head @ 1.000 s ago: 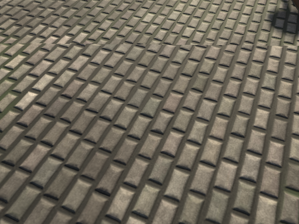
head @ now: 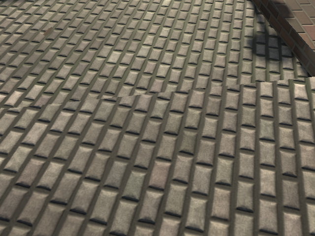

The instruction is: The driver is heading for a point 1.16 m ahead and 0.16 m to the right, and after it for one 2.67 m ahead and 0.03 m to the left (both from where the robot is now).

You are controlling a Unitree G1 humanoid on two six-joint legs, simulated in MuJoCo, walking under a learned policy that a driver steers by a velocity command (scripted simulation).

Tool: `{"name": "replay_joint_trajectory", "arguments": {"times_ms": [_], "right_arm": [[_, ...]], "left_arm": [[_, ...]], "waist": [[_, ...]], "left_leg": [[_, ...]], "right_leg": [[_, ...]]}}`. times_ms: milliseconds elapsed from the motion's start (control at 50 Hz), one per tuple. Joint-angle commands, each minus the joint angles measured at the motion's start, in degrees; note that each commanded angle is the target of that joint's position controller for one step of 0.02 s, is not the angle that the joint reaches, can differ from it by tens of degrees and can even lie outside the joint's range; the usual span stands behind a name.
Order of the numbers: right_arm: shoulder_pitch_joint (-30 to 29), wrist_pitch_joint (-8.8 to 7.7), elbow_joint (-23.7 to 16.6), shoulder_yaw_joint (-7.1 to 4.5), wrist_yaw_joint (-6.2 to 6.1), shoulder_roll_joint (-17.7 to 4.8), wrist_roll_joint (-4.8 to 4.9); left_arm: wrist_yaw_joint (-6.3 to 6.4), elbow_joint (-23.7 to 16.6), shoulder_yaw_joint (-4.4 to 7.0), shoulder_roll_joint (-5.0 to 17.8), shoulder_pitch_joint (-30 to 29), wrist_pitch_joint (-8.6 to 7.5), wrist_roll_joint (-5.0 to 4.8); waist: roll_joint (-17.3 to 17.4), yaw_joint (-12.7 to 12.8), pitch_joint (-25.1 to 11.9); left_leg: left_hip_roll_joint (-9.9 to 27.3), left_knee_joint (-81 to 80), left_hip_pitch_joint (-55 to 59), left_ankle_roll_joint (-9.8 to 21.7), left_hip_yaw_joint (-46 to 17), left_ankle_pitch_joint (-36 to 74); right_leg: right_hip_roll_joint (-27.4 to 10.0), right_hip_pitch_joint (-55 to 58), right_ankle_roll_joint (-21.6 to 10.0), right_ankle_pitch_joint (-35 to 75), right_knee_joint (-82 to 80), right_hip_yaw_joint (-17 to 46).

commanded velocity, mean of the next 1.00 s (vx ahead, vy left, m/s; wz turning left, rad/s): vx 0.50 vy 0.00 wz -0.18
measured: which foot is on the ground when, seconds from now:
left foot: down 0.00-0.32, up 0.34-0.84, down 0.86-1.00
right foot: up 0.00-0.28, down 0.30-0.88, up 0.90-1.00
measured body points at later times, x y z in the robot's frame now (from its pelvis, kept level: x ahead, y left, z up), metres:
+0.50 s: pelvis +0.28 -0.09 +0.00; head +0.30 -0.11 +0.45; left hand +0.43 +0.14 -0.12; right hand +0.33 -0.39 -0.12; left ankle +0.31 +0.08 -0.65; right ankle +0.28 -0.16 -0.74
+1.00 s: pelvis +0.58 -0.09 -0.01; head +0.61 -0.09 +0.44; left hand +0.72 +0.16 -0.14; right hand +0.64 -0.37 -0.13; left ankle +0.65 -0.04 -0.74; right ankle +0.46 -0.21 -0.65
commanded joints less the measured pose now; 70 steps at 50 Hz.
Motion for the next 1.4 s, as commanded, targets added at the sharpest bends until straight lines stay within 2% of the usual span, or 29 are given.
{"name": "replay_joint_trajectory", "arguments": {"times_ms": [20, 200, 260, 300, 320, 340, 360, 380, 400, 440, 540, 640, 740, 820, 860, 880, 900, 920, 940, 960, 980, 1020, 1120, 1140, 1160, 1200, 1300, 1360, 1400], "right_arm": [[-3.72, -0.79, -3.46, -0.93, -1.28, -6.84, -0.25], [3.81, 2.25, -2.35, -1.65, -2.54, -10.37, 1.29], [0.85, 3.28, -3.99, -2.32, -2.86, -12.59, 1.52], [-1.25, 3.75, -5.53, -2.28, -3.1, -12.86, 1.75], [0.54, 2.77, -7.69, -0.83, -2.67, -8.26, -0.2], [4.43, 0.06, -10.13, 0.93, -1.44, -3.29, 1.0], [-3.27, -2.02, -10.8, -0.73, -0.67, -9.53, 3.48], [-5.58, -2.55, -11.59, -0.85, -0.47, -9.56, 4.48], [-5.96, -2.28, -10.88, -0.83, -1.01, -8.93, 3.44], [-4.08, -0.43, -10.11, -1.58, -1.17, -8.8, 2.26], [-8.31, 1.71, -11.98, -1.59, -1.77, -6.48, 0.76], [-17.59, 0.98, -14.23, -0.96, -1.03, -4.99, 1.35], [-21.91, 0.51, -16.05, -0.52, 0.8, -5.52, 2.34], [-16.45, 0.52, -15.94, -1.47, 2.05, -8.08, 2.34], [-1.17, 1.09, -12.03, -3.77, 1.49, -12.11, 1.97], [5.86, 1.33, -11.74, -5.27, 1.0, -17.66, 1.3], [7.21, 1.46, -11.19, -4.64, 1.27, -15.78, 2.21], [4.57, 1.49, -11.7, -3.78, 1.16, -12.69, 2.29], [0.49, 1.6, -13.25, -3.28, 0.91, -10.71, 2.06], [-3.2, 1.64, -14.29, -2.78, 0.97, -9.55, 1.68], [-5.25, 1.5, -15.2, -2.33, 0.88, -8.37, 1.26], [-6.14, 1.66, -16.07, -2.29, 0.59, -8.48, 1.31], [-1.54, 1.73, -15.79, -3.04, -1.05, -10.88, 1.99], [4.07, -0.64, -13.04, -1.46, 1.45, -6.69, -4.43], [5.67, -1.23, -12.62, -1.94, 2.89, -6.73, -4.05], [6.33, -1.43, -12.6, -2.21, 4.13, -8.65, -2.71], [11.9, -0.36, -9.42, -1.95, 3.44, -9.88, -2.59], [9.0, 0.18, -8.71, -2.03, 3.19, -11.2, -2.91], [6.27, 0.11, -8.3, -2.23, 3.13, -12.68, -3.12]], "left_arm": [[-0.56, -2.57, 0.59, 1.52, 1.79, -0.34, 0.27], [-4.39, -11.17, -0.72, -0.24, -14.41, -0.96, 0.31], [-5.14, -12.27, 0.71, 2.68, -9.36, -0.7, 0.13], [-4.37, -8.54, 4.34, 9.39, 7.51, -0.53, -0.06], [-2.87, -7.2, 5.9, 15.76, 13.17, 0.03, -0.08], [-3.15, -9.3, 5.53, 17.41, 11.74, -0.83, 0.89], [-3.38, -8.22, 4.05, 11.47, 13.34, -1.14, 1.43], [-3.25, -7.82, 3.28, 8.72, 10.35, -1.43, 1.22], [-3.35, -9.2, 2.5, 6.76, 4.64, -1.63, 0.92], [-3.2, -10.34, 1.39, 3.85, -0.27, -1.95, 1.63], [-1.88, -7.86, 1.94, 6.82, 4.0, -2.83, 1.26], [-1.01, -6.06, 1.79, 7.47, 7.44, -2.38, 1.08], [-0.73, -3.3, 2.05, 8.13, 9.38, -2.26, 1.24], [-0.07, -3.35, 2.63, 10.12, 6.05, -1.37, 1.57], [0.33, -4.43, 2.17, 9.96, 4.49, -0.64, 1.92], [-0.17, -5.95, 0.64, 5.42, 10.56, -1.47, 2.85], [-1.15, -5.3, -0.71, 2.48, 11.94, -3.17, 2.53], [-1.82, -6.77, 0.28, 7.49, 7.44, -4.8, 0.55], [-1.91, -8.58, 0.31, 8.52, 2.01, -5.59, -0.44], [-1.55, -9.23, 0.43, 8.28, -0.72, -5.81, 0.46], [-1.0, -9.56, 1.04, 8.76, -0.8, -5.4, 1.74], [-0.56, -10.06, 1.17, 7.46, 0.91, -4.12, 2.52], [0.34, -12.76, 0.79, 5.24, -5.54, -2.74, 2.69], [-2.31, -10.28, -3.08, -1.81, -0.5, -1.65, 8.42], [-3.33, -9.86, -2.72, -0.79, -1.6, -0.68, 8.4], [-3.95, -12.22, -2.42, 2.78, -8.94, -0.05, 6.63], [-3.64, -15.2, -3.34, 4.05, -18.51, -1.02, 5.38], [-3.39, -15.41, -3.62, 4.38, -19.39, -1.13, 5.28], [-3.09, -13.29, -2.12, 8.15, -12.63, -1.8, 3.58]], "waist": [[4.48, 2.72, 3.81], [3.84, -2.9, 7.04], [7.87, 1.72, 1.91], [6.79, 10.88, -7.43], [-5.71, 9.81, -12.25], [-12.87, 5.3, -22.4], [-3.93, 9.25, -19.61], [-2.66, 7.59, -11.97], [3.55, 4.54, -7.69], [2.17, 1.08, -4.77], [1.0, 1.31, -0.77], [-1.03, 4.86, 1.64], [-1.45, 6.3, 4.36], [-3.0, 2.14, -0.46], [-0.43, -5.13, -9.23], [11.42, -3.76, -17.11], [18.93, -2.87, -22.43], [14.01, -4.01, -16.62], [8.71, -3.41, -9.93], [2.9, -1.31, -4.59], [2.06, 0.73, -3.34], [4.44, 2.89, -2.47], [5.65, 1.07, -0.96], [10.52, 0.41, -2.92], [8.33, -0.81, 0.87], [6.03, -2.53, 2.51], [6.67, -5.31, 3.58], [7.08, -3.2, 3.8], [6.16, 1.75, -0.03]], "left_leg": [[17.34, -10.01, -4.03, 6.97, -7.62, 10.09], [20.87, -4.03, 12.32, 4.77, -0.57, 18.06], [20.7, 7.96, 12.39, 2.75, 2.77, 46.38], [17.02, 32.25, 2.92, -0.46, 4.6, 48.17], [12.07, 52.05, -15.15, -2.86, 4.05, 8.32], [0.8, 68.47, -34.23, -4.52, -8.35, -23.83], [4.47, 69.66, -39.99, -2.72, -15.56, -19.66], [7.16, 65.83, -41.32, -1.39, -14.33, -14.24], [10.25, 61.05, -37.43, -1.5, -13.91, -10.01], [12.95, 54.85, -29.96, -2.22, -14.03, -6.27], [12.55, 42.54, -33.18, -5.37, -12.0, 3.07], [9.69, 22.97, -32.62, -4.76, -10.43, 17.27], [8.63, 16.68, -35.94, -1.53, -10.43, 15.37], [4.16, 16.27, -26.05, 2.5, -7.61, 5.87], [1.91, 15.07, -3.74, 5.54, -8.2, 8.03], [15.78, 14.97, 18.44, 14.08, -31.2, 6.31], [22.95, 3.41, 28.78, 20.35, -56.24, -3.97], [21.49, 1.02, 25.54, 16.75, -53.02, -11.24], [19.5, 0.49, 16.91, 14.18, -45.06, -9.75], [17.4, -0.79, 7.03, 13.1, -39.12, -3.77], [15.61, -1.82, 1.1, 12.29, -35.52, 1.74], [13.19, -3.68, -4.43, 12.56, -32.06, 7.6], [10.13, -4.01, -7.73, 10.92, -25.37, 14.01], [7.72, -2.95, -5.92, 11.25, -22.84, 5.51], [8.66, -3.44, -6.68, 11.01, -24.04, 2.5], [10.55, -2.14, -5.73, 11.48, -26.35, 3.07], [15.09, 0.48, 8.89, 12.47, -30.25, 14.41], [16.05, 0.17, 8.9, 9.86, -29.28, 22.89], [12.62, 6.48, 4.91, 5.66, -24.9, 38.72]], "right_leg": [[-1.47, -2.33, 0.72, 8.39, -6.1, 2.55], [0.19, -5.35, -0.63, 4.81, -25.92, -7.91], [5.88, 7.87, -3.77, -3.75, -27.18, -13.56], [10.19, 33.32, -8.05, -0.1, -33.68, -12.22], [-3.18, 50.08, -12.06, 3.5, -33.9, 8.16], [-15.44, 65.34, -24.14, -5.67, -45.5, 42.35], [-13.86, 63.94, -19.77, -4.19, -49.17, 37.58], [-11.88, 56.19, -16.77, 1.31, -48.41, 26.66], [-9.25, 46.32, -14.24, 7.91, -48.62, 18.76], [-5.37, 35.51, -12.2, 13.02, -51.19, 10.83], [-3.29, 32.12, -11.94, 22.15, -54.99, 3.53], [-1.74, 34.72, -8.83, 14.12, -55.99, 0.38], [-6.7, 44.35, -7.98, 12.69, -54.7, -0.57], [-7.47, 48.65, -4.99, 36.69, -45.56, -4.45], [-2.84, 40.96, -1.73, 42.25, -24.06, -8.89], [3.7, 19.47, 2.1, 18.4, -1.18, -10.31], [12.0, 4.12, 3.84, -23.11, 12.38, -3.06], [7.98, -2.49, 1.96, -21.36, 16.09, 2.19], [5.16, -3.29, 0.97, -16.44, 13.55, 1.13], [2.99, -1.41, 0.93, -13.01, 8.53, 0.09], [1.09, 2.55, 1.27, -10.72, 3.76, 0.09], [0.24, 6.22, 2.61, -9.57, -1.02, -0.48], [1.52, 4.81, 6.16, 3.54, -17.48, -2.23], [1.57, 6.29, 7.19, 7.0, -17.0, -3.8], [1.01, 4.21, 7.1, 8.47, -18.34, -3.99], [0.56, 2.91, 6.54, 11.07, -23.7, -4.11], [2.95, -0.93, 3.87, 8.42, -34.59, -5.37], [4.94, 7.35, 1.13, 7.37, -37.15, -7.02], [7.49, 23.71, -1.85, 12.44, -38.6, -9.4]]}}
Keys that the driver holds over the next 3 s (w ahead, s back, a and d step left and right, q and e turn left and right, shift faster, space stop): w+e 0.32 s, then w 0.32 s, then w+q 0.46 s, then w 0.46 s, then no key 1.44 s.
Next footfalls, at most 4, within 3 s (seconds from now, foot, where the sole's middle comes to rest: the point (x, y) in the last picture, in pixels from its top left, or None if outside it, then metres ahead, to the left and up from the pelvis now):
0.30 right None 0.32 -0.17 -0.78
0.86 left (168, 200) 0.69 -0.04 -0.78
1.42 right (207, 144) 1.01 -0.27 -0.78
1.86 left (165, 117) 1.21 -0.06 -0.78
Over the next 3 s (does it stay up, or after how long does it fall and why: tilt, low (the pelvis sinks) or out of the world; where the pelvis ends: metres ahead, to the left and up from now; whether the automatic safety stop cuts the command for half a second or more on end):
stays up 1.08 -0.16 -0.02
